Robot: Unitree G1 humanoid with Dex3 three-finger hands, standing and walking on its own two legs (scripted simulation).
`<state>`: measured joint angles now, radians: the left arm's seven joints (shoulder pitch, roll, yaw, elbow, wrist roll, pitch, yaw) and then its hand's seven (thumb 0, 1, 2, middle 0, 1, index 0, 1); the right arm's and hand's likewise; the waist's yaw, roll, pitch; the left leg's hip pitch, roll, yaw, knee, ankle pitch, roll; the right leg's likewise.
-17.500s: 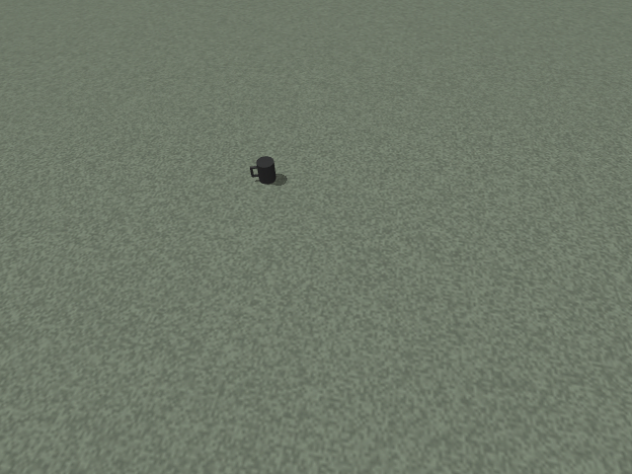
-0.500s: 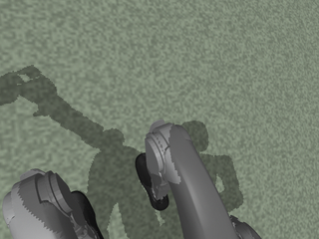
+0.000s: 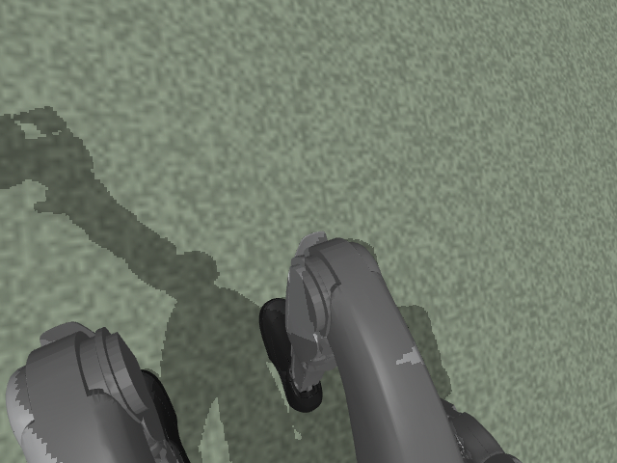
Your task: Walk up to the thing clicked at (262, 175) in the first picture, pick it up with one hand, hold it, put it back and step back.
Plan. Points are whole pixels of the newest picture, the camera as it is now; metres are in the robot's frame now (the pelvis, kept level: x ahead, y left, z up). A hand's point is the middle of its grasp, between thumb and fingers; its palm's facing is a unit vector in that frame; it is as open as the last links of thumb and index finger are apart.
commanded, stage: rest palm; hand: left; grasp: from above
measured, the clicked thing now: out of the picture +0.55 +0.32 -0.28
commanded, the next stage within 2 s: close in 1.34 s
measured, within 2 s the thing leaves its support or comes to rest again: neither
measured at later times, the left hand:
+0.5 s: hand out of the picture +0.54 +0.29 -0.22, palm faces -0.44 -0.08 -0.90, open 13.8 cm
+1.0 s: hand out of the picture +0.53 +0.30 -0.24, palm faces -0.46 -0.10 -0.88, open 13.5 cm
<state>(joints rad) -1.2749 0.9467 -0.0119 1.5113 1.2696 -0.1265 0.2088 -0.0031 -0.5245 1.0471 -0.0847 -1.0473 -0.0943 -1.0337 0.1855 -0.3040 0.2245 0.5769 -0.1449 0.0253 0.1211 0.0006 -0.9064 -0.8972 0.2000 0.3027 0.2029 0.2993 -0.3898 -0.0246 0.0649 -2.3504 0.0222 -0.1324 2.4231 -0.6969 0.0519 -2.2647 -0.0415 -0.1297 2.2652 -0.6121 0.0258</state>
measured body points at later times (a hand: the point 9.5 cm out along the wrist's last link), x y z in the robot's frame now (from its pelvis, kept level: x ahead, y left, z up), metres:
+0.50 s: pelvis +0.00 +0.00 -0.02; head +0.30 +0.09 +0.31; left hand +0.56 +0.29 -0.17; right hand -0.01 -0.26 -0.07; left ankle +0.07 +0.11 -0.30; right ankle +0.12 -0.12 -0.30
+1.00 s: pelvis +0.00 +0.00 -0.01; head +0.30 +0.11 +0.30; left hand +0.55 +0.30 -0.19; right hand +0.01 -0.26 -0.06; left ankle +0.07 +0.11 -0.30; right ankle +0.12 -0.12 -0.30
